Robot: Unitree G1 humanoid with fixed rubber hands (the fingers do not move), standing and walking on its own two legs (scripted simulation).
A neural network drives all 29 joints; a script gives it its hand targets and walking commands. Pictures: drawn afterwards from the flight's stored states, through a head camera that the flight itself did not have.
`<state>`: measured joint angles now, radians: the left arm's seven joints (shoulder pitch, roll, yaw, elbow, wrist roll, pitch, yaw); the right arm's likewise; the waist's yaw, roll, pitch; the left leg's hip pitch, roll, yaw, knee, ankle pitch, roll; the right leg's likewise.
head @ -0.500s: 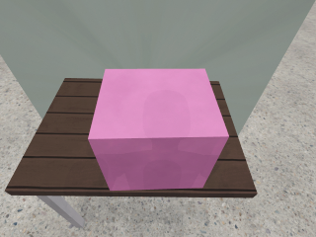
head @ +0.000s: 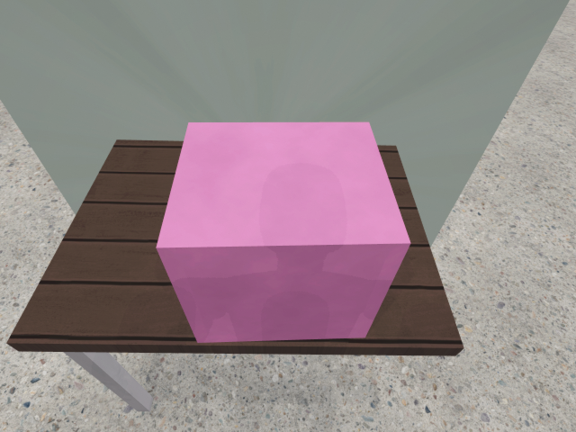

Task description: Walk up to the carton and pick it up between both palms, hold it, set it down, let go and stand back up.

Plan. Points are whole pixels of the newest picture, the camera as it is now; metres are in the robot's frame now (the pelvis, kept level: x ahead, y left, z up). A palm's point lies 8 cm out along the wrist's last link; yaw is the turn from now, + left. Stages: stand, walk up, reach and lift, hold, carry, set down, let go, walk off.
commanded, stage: stand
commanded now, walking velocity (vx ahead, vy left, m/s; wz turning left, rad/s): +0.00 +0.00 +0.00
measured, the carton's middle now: (281, 235) +0.43 +0.02 +0.00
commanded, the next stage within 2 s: none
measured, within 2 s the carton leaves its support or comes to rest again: neither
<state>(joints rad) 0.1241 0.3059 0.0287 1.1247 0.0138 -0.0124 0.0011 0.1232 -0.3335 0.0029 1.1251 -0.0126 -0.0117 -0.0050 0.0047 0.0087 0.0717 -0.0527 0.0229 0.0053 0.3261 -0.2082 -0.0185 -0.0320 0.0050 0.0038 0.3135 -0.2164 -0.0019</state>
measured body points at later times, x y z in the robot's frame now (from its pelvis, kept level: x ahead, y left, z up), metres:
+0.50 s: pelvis -0.01 +0.00 +0.00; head -0.01 -0.01 +0.45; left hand +0.06 +0.28 -0.13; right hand +0.05 -0.30 -0.14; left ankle -0.02 +0.13 -0.75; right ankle -0.02 -0.12 -0.75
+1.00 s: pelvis -0.02 -0.01 +0.00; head -0.01 -0.01 +0.45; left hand +0.05 +0.28 -0.14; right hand +0.04 -0.30 -0.14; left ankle -0.02 +0.13 -0.75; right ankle -0.02 -0.12 -0.75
